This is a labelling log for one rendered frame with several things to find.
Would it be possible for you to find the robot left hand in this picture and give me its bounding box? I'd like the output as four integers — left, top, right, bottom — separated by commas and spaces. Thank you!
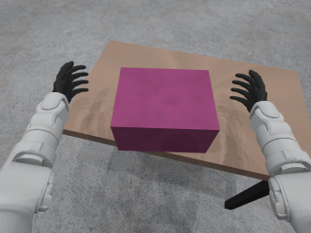
52, 61, 88, 103

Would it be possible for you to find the robot right forearm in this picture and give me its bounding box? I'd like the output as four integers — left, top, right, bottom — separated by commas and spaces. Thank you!
249, 101, 311, 178

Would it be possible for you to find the right robot upper arm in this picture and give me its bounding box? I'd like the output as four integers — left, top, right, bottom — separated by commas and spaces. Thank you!
268, 172, 311, 233

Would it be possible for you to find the carton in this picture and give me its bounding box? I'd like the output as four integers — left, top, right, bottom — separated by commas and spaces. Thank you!
110, 67, 220, 153

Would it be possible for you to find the robot right hand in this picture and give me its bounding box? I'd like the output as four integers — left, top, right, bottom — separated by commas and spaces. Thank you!
229, 70, 267, 113

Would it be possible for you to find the table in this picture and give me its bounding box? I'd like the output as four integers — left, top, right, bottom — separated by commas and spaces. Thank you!
62, 40, 311, 210

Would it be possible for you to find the robot left forearm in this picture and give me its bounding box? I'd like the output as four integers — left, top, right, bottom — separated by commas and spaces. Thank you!
0, 92, 70, 181

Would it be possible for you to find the left robot upper arm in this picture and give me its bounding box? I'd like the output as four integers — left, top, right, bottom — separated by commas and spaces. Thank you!
0, 161, 56, 233

